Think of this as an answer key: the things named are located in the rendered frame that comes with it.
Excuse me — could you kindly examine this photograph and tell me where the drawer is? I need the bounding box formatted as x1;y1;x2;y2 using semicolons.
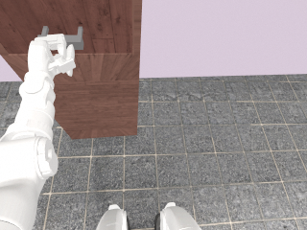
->
0;0;132;55

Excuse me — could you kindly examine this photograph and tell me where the left robot upper arm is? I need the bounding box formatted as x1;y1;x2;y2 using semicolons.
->
0;136;59;230

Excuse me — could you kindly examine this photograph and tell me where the robot left thigh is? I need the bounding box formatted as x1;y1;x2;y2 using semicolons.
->
96;208;128;230

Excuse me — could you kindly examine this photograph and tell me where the cabinet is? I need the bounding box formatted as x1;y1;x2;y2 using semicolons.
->
0;0;143;140

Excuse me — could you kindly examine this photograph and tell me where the robot thigh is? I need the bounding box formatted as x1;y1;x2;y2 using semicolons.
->
96;208;128;230
160;206;201;230

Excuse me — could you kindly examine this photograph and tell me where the robot left forearm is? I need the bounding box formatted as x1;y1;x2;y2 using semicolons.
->
0;70;56;143

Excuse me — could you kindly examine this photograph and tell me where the handle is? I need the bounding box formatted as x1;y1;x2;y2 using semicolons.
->
37;26;84;50

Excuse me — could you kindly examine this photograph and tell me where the robot right thigh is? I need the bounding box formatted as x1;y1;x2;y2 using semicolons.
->
160;206;201;230

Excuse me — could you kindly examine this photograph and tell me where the robot left hand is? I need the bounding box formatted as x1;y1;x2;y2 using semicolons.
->
28;34;76;80

